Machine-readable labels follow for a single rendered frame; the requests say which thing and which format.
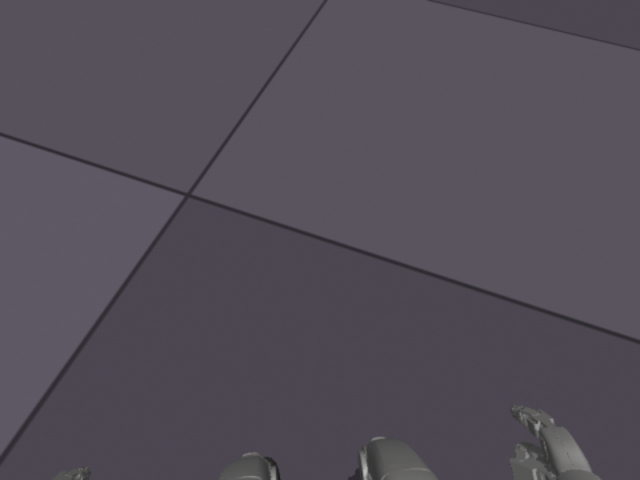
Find left robot foot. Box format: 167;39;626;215
263;457;280;480

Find right robot hand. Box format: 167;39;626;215
510;405;593;480

